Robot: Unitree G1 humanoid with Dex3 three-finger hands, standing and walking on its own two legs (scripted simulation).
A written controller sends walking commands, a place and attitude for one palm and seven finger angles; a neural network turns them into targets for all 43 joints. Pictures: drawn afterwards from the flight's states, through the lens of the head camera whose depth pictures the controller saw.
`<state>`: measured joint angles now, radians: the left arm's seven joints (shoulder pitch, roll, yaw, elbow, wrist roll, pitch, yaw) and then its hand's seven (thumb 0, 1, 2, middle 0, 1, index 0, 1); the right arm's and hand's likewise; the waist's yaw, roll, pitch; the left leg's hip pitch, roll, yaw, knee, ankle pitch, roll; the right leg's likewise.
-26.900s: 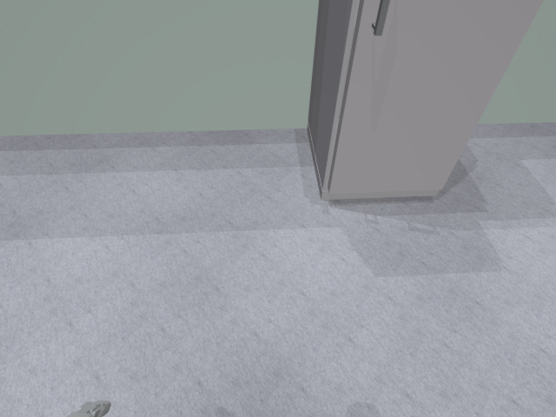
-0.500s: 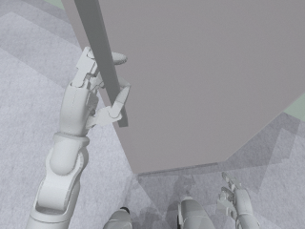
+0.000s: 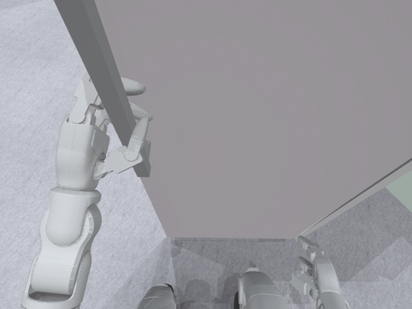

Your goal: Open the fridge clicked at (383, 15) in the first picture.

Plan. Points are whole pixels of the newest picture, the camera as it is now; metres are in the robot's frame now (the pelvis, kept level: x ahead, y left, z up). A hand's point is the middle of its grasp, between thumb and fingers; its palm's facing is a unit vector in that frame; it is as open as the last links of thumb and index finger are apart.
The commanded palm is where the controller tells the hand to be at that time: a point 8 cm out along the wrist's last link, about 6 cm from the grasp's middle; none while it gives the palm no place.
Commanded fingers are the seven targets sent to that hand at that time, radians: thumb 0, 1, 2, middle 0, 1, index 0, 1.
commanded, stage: walk backward, drawing the door open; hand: left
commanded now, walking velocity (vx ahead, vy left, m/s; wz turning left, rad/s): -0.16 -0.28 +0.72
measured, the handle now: (124, 99) +0.34 +0.13 +0.22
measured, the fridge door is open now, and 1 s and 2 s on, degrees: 58 67 65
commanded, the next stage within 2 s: stop walking and hold the door back in 0.14 s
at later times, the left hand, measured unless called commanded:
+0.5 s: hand (154, 224) +0.20 +0.08 +0.20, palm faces +0.43 -0.90 -0.11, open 5.9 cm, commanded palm +0.19 +0.13 +0.18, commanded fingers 0.00 0.90 0.90 -0.45 -1.40 -0.45 -1.40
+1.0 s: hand (149, 184) +0.24 +0.09 +0.20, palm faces +0.42 -0.90 -0.11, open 5.5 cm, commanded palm +0.20 +0.12 +0.18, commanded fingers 0.00 0.90 0.90 -0.45 -1.40 -0.45 -1.40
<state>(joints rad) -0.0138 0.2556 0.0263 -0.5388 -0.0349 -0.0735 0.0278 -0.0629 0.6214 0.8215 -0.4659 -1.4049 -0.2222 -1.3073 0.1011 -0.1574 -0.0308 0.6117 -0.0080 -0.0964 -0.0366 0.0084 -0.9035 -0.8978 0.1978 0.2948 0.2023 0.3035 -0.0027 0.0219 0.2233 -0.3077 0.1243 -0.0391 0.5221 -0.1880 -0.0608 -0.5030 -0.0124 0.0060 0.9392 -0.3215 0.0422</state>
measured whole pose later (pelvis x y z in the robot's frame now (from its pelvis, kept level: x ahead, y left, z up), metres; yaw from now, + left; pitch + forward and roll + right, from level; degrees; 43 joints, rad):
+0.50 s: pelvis -0.07 -0.16 +0.00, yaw +20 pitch -4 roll -2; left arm -0.27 0.24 0.00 -0.12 -0.06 -0.10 0.12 -0.03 0.66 0.86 -0.49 -1.41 -0.36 -1.39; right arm 0.13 -0.21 0.01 0.62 0.02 -0.04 -0.08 0.01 -0.91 -0.90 0.19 0.29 0.20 0.30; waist 0.02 0.01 0.13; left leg -0.30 0.00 0.05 0.58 -0.22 0.07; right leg -0.38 -0.03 -0.05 0.89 -0.43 0.03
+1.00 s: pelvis -0.13 -0.18 -0.01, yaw +19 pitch -3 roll +1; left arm -0.72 0.28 0.15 0.57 -0.07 -0.18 0.07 -0.03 0.71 0.82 -0.45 -1.40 -0.39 -1.40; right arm 0.27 -0.28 -0.05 0.73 0.03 -0.05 -0.10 0.01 -0.91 -0.90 0.19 0.29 0.20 0.30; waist -0.06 0.01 0.11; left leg -0.27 0.05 0.12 0.57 -0.25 0.02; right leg -0.39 -0.06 0.02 0.81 -0.42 0.02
